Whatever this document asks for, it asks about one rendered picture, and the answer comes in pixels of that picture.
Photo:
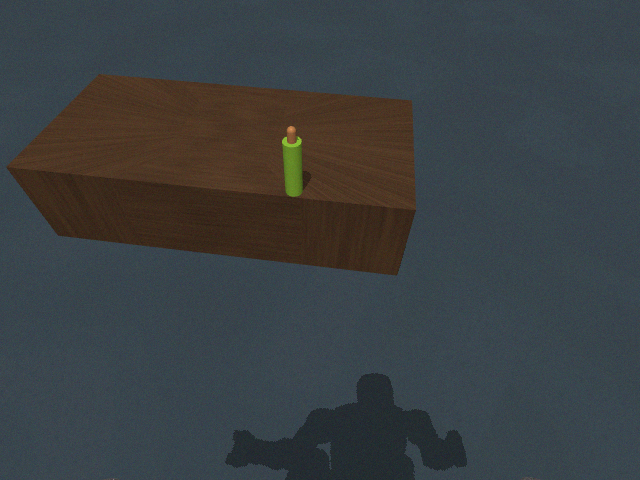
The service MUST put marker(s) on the bottle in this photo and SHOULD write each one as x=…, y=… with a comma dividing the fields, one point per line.
x=292, y=160

